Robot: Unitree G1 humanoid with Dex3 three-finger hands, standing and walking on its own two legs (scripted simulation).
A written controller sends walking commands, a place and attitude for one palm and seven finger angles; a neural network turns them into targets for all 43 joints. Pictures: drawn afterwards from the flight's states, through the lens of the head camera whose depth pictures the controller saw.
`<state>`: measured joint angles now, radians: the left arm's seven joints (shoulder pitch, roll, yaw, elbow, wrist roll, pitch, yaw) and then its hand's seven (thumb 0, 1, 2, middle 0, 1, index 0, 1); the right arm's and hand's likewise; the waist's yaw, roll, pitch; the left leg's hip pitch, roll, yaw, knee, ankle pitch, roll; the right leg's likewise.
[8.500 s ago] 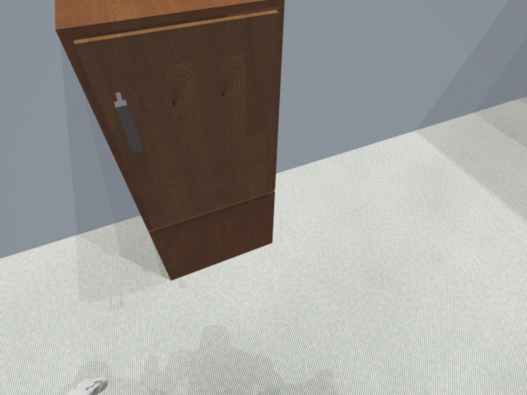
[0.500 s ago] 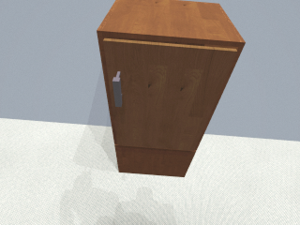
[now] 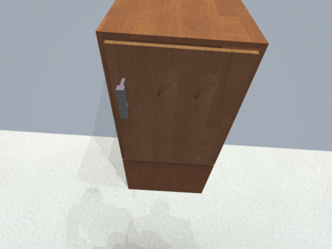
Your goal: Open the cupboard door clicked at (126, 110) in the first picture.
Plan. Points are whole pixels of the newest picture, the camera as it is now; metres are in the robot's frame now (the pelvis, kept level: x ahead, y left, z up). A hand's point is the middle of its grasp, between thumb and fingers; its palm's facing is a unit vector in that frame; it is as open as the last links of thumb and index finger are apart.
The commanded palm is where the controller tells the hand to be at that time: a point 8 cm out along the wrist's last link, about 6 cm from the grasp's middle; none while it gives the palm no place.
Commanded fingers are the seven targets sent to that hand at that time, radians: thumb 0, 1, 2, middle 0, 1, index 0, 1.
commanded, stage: raise the hand with hooked fingers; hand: left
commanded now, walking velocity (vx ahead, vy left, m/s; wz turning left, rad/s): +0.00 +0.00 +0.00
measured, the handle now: (123, 98) +0.54 +0.17 +0.04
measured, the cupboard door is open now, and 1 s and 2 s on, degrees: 0 0 0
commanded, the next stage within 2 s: none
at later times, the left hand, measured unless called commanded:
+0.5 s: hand (82, 239) +0.15 +0.19 -0.03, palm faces +0.22 -0.97 -0.09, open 9.4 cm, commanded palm +0.15 +0.24 -0.02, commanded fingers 0.00 0.22 0.61 -0.25 -0.74 -0.25 -0.74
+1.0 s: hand (77, 201) +0.22 +0.22 -0.01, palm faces +0.01 -1.00 -0.04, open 12.4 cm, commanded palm +0.20 +0.28 +0.02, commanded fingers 0.00 -0.36 0.36 -0.29 -1.11 -0.29 -1.11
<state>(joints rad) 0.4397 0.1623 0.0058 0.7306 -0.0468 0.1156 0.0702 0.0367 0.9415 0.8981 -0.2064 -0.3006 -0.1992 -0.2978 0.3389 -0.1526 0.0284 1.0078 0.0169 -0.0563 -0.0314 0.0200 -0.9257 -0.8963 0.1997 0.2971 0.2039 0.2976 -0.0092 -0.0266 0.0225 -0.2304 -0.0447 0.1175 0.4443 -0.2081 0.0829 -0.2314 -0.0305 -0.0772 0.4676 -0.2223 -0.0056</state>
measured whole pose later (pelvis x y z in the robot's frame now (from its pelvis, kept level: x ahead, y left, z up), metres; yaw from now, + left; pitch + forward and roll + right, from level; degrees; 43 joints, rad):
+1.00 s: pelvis +0.01 -0.02 -0.05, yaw +3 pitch +12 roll -2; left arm 0.30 0.33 0.32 0.16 -0.38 -0.35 -0.47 0.01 -0.14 0.46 -0.27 -0.97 -0.27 -0.96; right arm 0.30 -0.31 -0.02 0.58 0.06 -0.23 -0.06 0.02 -0.90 -0.90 0.20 0.30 0.20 0.30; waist -0.02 0.03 -0.10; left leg -0.73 -0.01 0.04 0.95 -0.44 0.06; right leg -0.68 0.03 -0.10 0.90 -0.44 -0.05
